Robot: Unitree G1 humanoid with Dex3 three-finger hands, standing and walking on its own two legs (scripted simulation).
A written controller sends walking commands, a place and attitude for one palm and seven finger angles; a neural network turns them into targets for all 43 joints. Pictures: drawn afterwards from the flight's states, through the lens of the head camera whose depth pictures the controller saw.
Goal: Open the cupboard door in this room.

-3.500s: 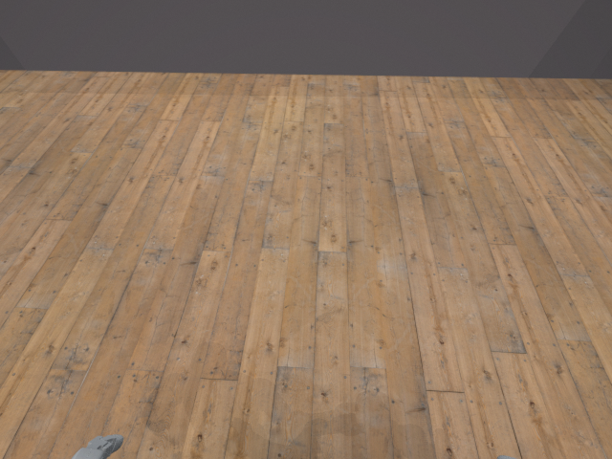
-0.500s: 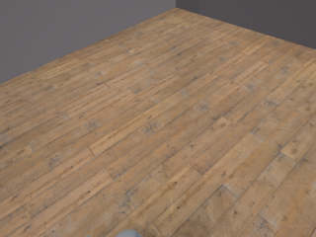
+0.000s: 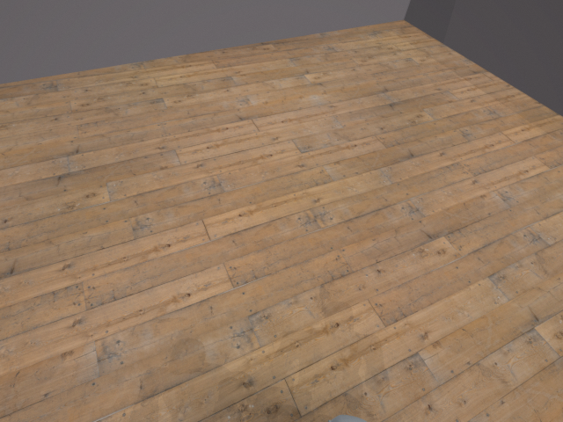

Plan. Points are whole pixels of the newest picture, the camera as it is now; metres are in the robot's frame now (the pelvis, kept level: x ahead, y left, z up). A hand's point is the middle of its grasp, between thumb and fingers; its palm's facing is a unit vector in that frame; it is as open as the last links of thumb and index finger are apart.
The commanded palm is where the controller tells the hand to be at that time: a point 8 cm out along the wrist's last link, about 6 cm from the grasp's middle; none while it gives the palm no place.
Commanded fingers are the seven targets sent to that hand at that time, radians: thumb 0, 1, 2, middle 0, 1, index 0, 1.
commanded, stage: turn or walk to find it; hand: left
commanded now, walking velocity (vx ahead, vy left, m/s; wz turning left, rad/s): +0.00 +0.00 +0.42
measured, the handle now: out of the picture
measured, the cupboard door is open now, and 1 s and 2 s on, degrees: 0 0 0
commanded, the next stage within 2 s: none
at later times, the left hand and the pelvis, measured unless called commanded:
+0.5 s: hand out of the picture +0.03 +0.14 -0.15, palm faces +0.21 -0.94 -0.28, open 7.4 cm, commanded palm none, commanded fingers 0.00 0.90 0.90 -0.20 -0.30 -0.20 -0.30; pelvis -0.03 -0.06 +0.00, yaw +12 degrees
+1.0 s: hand out of the picture -0.15 +0.19 -0.19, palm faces +0.47 -0.85 -0.24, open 7.4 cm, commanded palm none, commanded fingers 0.00 0.90 0.90 -0.20 -0.30 -0.20 -0.30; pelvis -0.07 -0.01 -0.01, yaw +25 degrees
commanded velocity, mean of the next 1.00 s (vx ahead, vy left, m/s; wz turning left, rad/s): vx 0.00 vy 0.00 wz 0.42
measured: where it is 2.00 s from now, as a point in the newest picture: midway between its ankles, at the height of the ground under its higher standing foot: outside the picture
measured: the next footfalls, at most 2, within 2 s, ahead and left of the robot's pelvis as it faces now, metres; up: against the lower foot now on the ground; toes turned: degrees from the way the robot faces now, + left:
right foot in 0.34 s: +0.02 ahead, -0.14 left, +0.00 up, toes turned +6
left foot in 0.84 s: -0.07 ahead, +0.09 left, +0.00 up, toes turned +26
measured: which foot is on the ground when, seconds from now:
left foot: down 0.00-0.36, up 0.38-0.82, down 0.84-1.00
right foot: up 0.00-0.32, down 0.34-0.84, up 0.86-1.00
